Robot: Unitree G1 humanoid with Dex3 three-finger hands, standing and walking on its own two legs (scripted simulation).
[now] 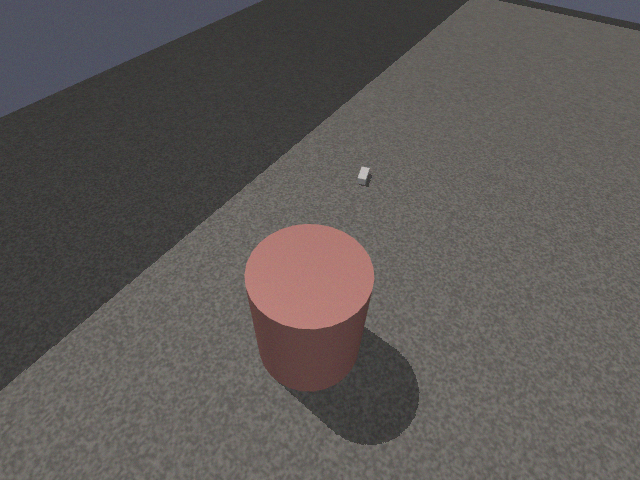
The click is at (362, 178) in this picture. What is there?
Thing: small brick
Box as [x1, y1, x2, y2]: [357, 167, 369, 184]
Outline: 361,167 357,183 364,184 369,168
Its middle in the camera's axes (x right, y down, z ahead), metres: +0.22 -0.31 +1.92
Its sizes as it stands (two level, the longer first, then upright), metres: 0.093 0.040 0.033
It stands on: the floor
